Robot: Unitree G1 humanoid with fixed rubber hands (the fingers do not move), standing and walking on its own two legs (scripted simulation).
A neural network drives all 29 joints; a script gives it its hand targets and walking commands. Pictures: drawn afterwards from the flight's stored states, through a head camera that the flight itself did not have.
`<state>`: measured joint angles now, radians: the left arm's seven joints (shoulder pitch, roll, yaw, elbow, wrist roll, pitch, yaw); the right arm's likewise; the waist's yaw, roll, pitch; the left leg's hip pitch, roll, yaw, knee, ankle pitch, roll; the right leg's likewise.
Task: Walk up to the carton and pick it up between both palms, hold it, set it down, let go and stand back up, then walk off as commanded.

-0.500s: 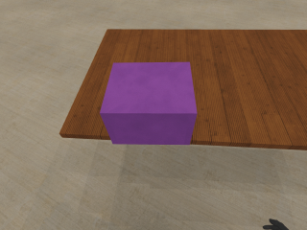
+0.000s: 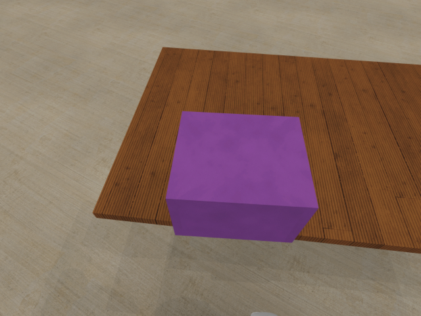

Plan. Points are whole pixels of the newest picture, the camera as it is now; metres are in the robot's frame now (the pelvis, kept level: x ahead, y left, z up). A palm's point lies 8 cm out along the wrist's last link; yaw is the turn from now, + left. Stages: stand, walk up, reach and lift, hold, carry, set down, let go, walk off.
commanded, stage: walk up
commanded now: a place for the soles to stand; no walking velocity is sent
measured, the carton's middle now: (236, 176) +0.39 -0.03 +0.01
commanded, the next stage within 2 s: stand in 1.78 s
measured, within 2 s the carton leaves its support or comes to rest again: neither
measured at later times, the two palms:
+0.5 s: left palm out of the picture +0.10 +0.32 -0.10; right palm (392, 313) +0.15 -0.33 -0.11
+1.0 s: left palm out of the picture +0.09 +0.30 -0.09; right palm out of the picture +0.11 -0.34 -0.10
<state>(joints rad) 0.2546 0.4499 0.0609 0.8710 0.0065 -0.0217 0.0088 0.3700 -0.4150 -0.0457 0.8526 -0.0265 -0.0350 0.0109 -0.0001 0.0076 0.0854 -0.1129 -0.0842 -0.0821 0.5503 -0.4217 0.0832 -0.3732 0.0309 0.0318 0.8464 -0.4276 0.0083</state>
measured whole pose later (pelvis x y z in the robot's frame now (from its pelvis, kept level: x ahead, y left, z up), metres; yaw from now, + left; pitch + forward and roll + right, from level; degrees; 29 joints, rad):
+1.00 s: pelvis +0.01 -0.02 +0.00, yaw -3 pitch -5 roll +1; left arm 0.24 0.44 0.01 0.87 0.01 -0.02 0.01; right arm 0.11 -0.41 -0.05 0.87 -0.02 0.02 0.02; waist 0.00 0.01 0.14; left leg -0.31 -0.03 -0.03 0.62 -0.28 0.02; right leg -0.22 0.03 0.03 0.64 -0.33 -0.03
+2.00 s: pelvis +0.03 -0.02 +0.00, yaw -3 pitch -3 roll +0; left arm 0.24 0.44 0.00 0.87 0.01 -0.02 0.01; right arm 0.10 -0.41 -0.05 0.89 -0.02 0.00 0.02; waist 0.00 0.01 0.10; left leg -0.31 -0.03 -0.03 0.57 -0.21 0.02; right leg -0.22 0.03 0.03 0.60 -0.33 -0.02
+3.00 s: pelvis +0.02 +0.00 +0.01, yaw -4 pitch -1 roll -1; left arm 0.21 0.32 0.05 0.33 -0.03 0.14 0.04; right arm 0.29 -0.33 -0.05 0.51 0.14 -0.22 0.10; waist 0.00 -0.06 -0.02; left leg -0.30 -0.02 0.00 0.44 -0.13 0.02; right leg -0.21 0.02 0.03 0.46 -0.24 -0.01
